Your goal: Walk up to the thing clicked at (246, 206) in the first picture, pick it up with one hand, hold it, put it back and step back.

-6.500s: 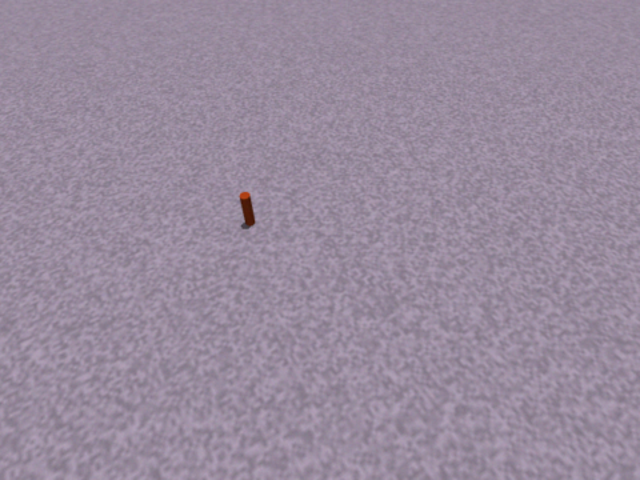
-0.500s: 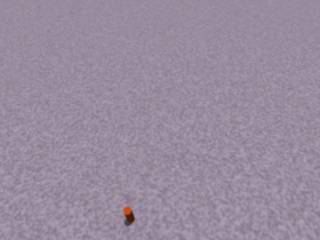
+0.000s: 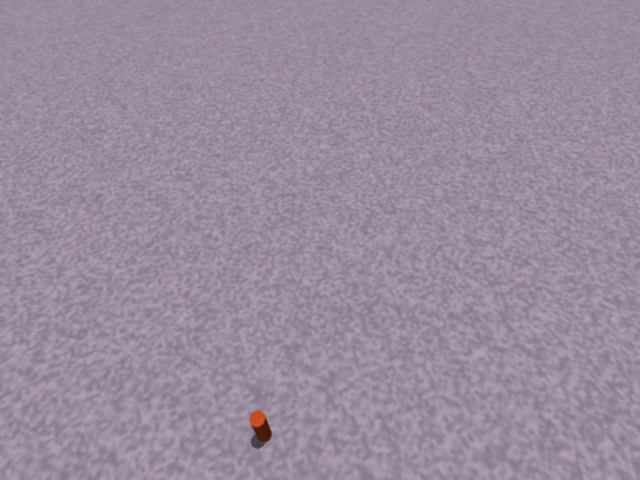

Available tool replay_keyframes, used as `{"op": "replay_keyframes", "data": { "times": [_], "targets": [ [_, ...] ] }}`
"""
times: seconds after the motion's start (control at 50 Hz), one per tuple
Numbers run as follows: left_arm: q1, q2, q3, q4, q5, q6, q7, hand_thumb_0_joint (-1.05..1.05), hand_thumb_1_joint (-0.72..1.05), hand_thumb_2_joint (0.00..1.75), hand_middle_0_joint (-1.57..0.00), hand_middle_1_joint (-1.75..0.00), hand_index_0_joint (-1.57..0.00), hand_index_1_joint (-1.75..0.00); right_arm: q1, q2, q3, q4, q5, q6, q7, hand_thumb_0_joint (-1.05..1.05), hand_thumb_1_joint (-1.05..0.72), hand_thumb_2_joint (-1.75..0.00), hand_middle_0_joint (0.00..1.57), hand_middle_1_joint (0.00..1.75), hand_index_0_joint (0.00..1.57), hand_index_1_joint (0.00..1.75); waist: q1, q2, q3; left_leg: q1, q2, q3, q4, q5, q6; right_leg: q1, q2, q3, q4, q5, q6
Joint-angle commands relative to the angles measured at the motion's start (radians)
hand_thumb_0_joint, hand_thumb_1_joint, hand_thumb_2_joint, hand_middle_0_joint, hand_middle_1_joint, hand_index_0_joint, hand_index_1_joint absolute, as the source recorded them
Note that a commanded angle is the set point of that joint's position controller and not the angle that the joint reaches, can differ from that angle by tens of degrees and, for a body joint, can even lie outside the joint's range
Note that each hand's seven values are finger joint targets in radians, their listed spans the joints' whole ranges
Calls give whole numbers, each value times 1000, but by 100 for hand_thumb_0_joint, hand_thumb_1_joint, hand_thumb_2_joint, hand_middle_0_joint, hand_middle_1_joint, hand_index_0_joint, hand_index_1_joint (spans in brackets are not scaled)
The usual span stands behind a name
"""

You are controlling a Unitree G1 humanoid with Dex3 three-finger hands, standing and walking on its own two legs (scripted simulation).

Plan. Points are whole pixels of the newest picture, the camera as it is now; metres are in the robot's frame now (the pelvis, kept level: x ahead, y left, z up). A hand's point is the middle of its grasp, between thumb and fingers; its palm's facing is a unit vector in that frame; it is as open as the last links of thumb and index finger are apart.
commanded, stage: stand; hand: left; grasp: from the side
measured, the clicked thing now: (261, 427) +0.37 +0.19 -0.70
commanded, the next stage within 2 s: go down in 0.82 s
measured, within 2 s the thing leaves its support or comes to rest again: neither
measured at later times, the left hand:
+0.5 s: hand out of the picture +0.08 +0.25 -0.16, palm faces -0.02 -0.94 -0.35, open 7.4 cm
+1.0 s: hand out of the picture +0.09 +0.25 -0.16, palm faces +0.04 -0.94 -0.34, open 7.7 cm
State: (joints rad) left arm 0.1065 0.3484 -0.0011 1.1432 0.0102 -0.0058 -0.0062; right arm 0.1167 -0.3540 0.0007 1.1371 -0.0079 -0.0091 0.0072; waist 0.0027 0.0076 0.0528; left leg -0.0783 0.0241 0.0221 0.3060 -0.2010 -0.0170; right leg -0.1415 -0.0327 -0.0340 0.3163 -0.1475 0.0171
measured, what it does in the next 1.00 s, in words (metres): stands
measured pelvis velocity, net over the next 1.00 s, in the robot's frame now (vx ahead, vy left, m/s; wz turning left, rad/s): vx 0.00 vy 0.00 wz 0.01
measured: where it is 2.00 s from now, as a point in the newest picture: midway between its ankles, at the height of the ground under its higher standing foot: outside the picture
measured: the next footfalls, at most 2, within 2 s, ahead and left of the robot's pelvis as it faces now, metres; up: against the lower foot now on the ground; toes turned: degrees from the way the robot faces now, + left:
none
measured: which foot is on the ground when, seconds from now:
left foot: down 0.00-1.00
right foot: down 0.00-1.00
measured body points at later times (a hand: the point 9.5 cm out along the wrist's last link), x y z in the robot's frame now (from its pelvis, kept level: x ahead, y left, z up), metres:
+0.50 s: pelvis +0.01 +0.00 +0.00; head +0.02 +0.00 +0.45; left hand +0.08 +0.30 -0.13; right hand +0.09 -0.30 -0.13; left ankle -0.02 +0.13 -0.75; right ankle +0.02 -0.13 -0.75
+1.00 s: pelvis +0.00 +0.00 +0.00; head +0.02 +0.00 +0.45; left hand +0.09 +0.30 -0.13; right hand +0.08 -0.30 -0.13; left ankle -0.02 +0.13 -0.75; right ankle +0.02 -0.13 -0.75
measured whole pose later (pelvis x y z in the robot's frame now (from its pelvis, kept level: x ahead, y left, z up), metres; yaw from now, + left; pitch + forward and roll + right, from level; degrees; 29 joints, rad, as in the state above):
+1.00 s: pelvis +0.00 +0.00 +0.00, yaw +1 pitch +0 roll +0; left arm 0.09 0.33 0.03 1.07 -0.01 -0.02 0.01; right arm 0.17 -0.34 0.00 1.00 0.03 -0.03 -0.02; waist 0.00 0.01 0.05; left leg -0.14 0.02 0.01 0.37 -0.23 -0.02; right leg -0.20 -0.04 -0.04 0.37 -0.17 0.01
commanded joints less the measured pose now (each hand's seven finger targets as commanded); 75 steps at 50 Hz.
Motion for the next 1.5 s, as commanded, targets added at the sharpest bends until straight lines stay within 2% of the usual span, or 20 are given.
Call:
{"op": "replay_keyframes", "data": {
  "times": [0.0,0.48,0.88,0.9,0.92,0.94,0.96,0.98,1.0,1.02,1.06,1.1,1.14,1.24,1.26,1.34,1.36,1.38,1.42,1.48],
  "targets": [
    [-39,212,38,-53,-2,-24,12,0,90,90,-20,-30,-20,-30,-29,-214,-35,-61,-1,-23,-14,0,-90,-90,20,30,20,30,-1,-7,-98,-15,119,-86,-40,181,33,73,-117,100,-28,182,-34],
    [-43,216,43,-60,1,-25,15,0,90,90,-20,-30,-20,-30,-41,-211,-38,-76,-1,-20,-16,0,-90,-90,20,30,20,30,-1,-8,-95,-7,121,-79,-42,181,34,77,-117,96,-35,196,-36],
    [-37,218,41,-58,-4,-24,13,0,90,90,-20,-30,-20,-30,-24,-207,-36,-68,-3,-21,-14,0,-90,-90,20,30,20,30,-2,-2,-71,-28,113,-88,-62,129,30,65,-112,96,-42,128,-35],
    [-34,216,41,-59,-2,-24,13,0,82,82,-22,-22,-19,-22,-23,-212,-38,-67,-3,-21,-14,0,-95,-92,21,30,21,30,-1,0,-66,-28,113,-85,-60,119,30,59,-112,98,-45,121,-33],
    [-385,43,45,-410,-53,-120,28,0,74,74,-14,-14,-11,-14,-24,-41,7,-355,63,-71,-36,0,-101,-93,20,30,20,30,-122,-10,36,-161,-22,28,20,-7,28,-178,29,6,16,11,-21],
    [-530,121,77,-391,-53,-115,39,0,66,66,-6,-6,-3,-6,18,-90,-13,-320,65,-74,-48,0,-101,-93,20,30,20,30,-91,-21,-43,-150,-29,23,41,-31,33,-115,23,-1,27,-30,-19],
    [-254,201,129,-134,-29,-68,41,0,58,58,-2,-5,-2,-4,77,-106,-19,-292,70,-58,-56,0,-100,-93,20,30,20,30,-54,-46,-5,-194,-26,25,56,-32,31,-112,32,-12,33,-59,-23],
    [-229,204,144,-78,-12,-47,24,0,50,50,-1,-6,-2,-5,88,-100,-32,-314,61,-53,-53,0,-100,-93,20,30,20,30,-47,-75,-45,-237,-33,22,115,-18,34,-140,30,-11,71,-57,-25],
    [-324,244,166,-140,5,-50,12,0,42,42,-1,-6,-2,-5,100,-98,-42,-344,55,-56,-55,0,-100,-93,20,30,20,30,-40,-58,-113,-245,-33,18,144,3,34,-139,26,-7,113,-27,-27],
    [-308,266,198,-147,24,-62,1,0,34,34,-1,-7,-2,-6,109,-100,-64,-365,38,-64,-55,0,-98,-92,20,30,20,30,-25,-28,-195,-252,-36,17,185,23,30,-131,21,0,161,7,-26],
    [-94,245,239,-102,51,-36,-14,0,19,21,-2,-9,-3,-8,150,-83,-78,-396,24,-72,-45,0,-96,-92,20,30,20,30,21,4,-282,-332,-48,13,248,76,23,-105,12,5,231,57,-30],
    [-59,238,253,-168,57,-13,-22,0,11,18,-4,-10,-5,-8,139,-78,-81,-447,30,-74,-44,0,-96,-91,20,30,20,30,34,57,-301,-323,-51,14,258,101,14,-115,17,7,254,68,-38],
    [-79,209,248,-234,53,22,-30,0,0,15,-4,-9,-5,-8,132,-77,-87,-483,33,-76,-45,0,-93,-91,20,30,20,30,7,31,-314,-331,-43,5,276,114,14,-145,25,1,264,78,-38],
    [-24,201,273,-294,49,76,-48,0,-32,10,-6,-10,-6,-10,102,-70,-83,-563,36,-95,-38,0,-90,-90,20,30,20,30,-3,0,-259,-469,-29,-8,379,4,19,-290,33,-12,357,-53,-38],
    [-74,188,252,-389,47,71,-56,0,-35,8,-6,-9,-6,-9,105,-62,-84,-577,35,-103,-38,0,-90,-90,20,30,20,30,-12,22,-269,-478,-28,-9,400,-12,19,-329,33,-10,377,-66,-38],
    [-39,220,293,-532,39,76,-63,0,-47,6,-7,-10,-7,-10,117,-60,-90,-623,34,-134,-48,0,-89,-89,20,30,20,30,-19,53,-321,-534,-17,-27,466,-72,19,-415,33,-12,465,-117,-37],
    [-3,206,292,-562,38,83,-64,0,-50,6,-8,-11,-8,-10,119,-56,-90,-635,33,-140,-52,0,-89,-89,20,30,20,30,-18,41,-349,-532,-16,-26,480,-55,19,-414,30,-11,477,-102,-37],
    [0,175,255,-601,35,92,-71,0,-51,4,-8,-9,-8,-9,115,-54,-88,-646,34,-146,-56,0,-88,-89,20,30,20,30,-35,41,-337,-545,-17,-27,498,-75,21,-445,30,-8,487,-118,-35],
    [25,212,298,-672,29,110,-64,0,-53,3,-9,-9,-9,-9,128,-56,-91,-649,33,-158,-67,0,-88,-89,20,30,20,30,-33,31,-378,-549,-15,-27,530,-29,22,-435,28,-7,509,-74,-32],
    [93,187,281,-745,27,148,-65,0,-57,2,-9,-8,-9,-8,119,-49,-85,-663,29,-170,-76,0,-89,-89,20,30,20,30,-35,62,-366,-573,-10,-36,556,-14,14,-477,28,-11,546,-76,-36]
  ]
}}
